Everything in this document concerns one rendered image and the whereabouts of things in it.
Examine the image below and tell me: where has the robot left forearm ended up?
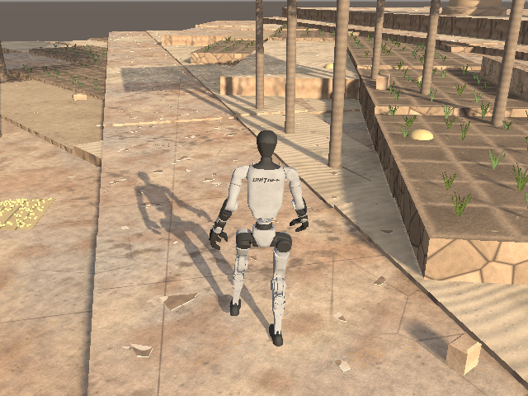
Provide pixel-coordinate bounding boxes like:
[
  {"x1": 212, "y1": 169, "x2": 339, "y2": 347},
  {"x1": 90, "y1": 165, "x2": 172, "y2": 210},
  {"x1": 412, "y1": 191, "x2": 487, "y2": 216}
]
[{"x1": 213, "y1": 199, "x2": 232, "y2": 233}]

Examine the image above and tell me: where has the robot left upper arm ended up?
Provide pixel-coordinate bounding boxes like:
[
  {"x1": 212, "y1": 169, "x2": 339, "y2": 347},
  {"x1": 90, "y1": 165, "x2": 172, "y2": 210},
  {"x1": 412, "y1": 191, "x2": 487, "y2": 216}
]
[{"x1": 225, "y1": 166, "x2": 249, "y2": 212}]

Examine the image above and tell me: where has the robot right forearm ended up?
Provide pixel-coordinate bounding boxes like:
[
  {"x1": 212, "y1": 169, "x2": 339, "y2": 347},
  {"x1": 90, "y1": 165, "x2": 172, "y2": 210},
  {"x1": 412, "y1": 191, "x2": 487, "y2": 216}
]
[{"x1": 295, "y1": 197, "x2": 308, "y2": 223}]

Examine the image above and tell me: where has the robot left foot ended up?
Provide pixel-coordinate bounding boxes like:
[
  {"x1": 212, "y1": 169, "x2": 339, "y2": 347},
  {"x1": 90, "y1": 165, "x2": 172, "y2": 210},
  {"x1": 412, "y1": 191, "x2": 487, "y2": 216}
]
[{"x1": 229, "y1": 299, "x2": 241, "y2": 316}]

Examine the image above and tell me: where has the left robot hand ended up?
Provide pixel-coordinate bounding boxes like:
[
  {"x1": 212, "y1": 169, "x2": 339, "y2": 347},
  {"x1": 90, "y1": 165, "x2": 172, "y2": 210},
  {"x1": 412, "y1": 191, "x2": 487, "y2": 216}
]
[{"x1": 209, "y1": 225, "x2": 228, "y2": 250}]

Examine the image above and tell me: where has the robot right upper arm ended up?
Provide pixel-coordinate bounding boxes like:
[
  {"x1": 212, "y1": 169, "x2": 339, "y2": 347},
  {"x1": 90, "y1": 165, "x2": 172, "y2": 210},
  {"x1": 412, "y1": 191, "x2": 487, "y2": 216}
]
[{"x1": 283, "y1": 166, "x2": 304, "y2": 210}]

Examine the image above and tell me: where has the right robot hand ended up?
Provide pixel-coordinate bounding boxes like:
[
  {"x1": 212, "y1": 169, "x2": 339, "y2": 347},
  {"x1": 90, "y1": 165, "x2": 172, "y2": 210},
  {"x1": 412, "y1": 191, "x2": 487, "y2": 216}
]
[{"x1": 290, "y1": 218, "x2": 309, "y2": 232}]

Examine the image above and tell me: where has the humanoid robot head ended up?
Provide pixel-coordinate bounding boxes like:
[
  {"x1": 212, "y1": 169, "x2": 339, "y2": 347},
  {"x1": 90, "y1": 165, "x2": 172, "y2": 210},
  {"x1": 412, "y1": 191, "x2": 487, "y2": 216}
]
[{"x1": 252, "y1": 130, "x2": 281, "y2": 170}]

